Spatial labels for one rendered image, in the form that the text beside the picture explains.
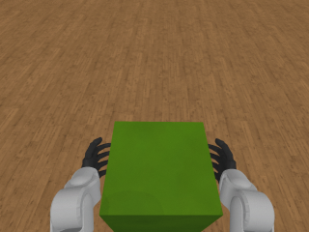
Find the right robot forearm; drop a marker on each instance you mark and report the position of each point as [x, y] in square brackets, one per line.
[250, 210]

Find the carton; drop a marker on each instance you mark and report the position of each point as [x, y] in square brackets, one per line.
[159, 178]

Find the robot right hand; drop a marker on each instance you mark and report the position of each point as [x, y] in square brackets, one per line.
[224, 158]

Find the robot left hand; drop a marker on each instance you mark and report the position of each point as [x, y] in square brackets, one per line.
[92, 156]

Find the left robot forearm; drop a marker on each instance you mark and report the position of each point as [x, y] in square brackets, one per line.
[72, 208]

